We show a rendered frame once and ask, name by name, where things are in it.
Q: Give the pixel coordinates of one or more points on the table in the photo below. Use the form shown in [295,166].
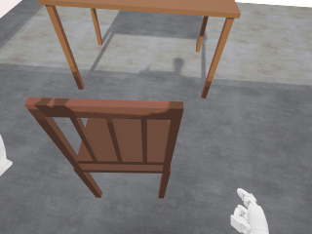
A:
[207,8]

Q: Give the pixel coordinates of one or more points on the chair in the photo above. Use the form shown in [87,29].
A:
[121,136]

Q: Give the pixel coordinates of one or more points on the right robot hand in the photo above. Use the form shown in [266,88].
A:
[247,220]

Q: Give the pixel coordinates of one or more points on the left robot hand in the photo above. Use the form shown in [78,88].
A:
[5,164]

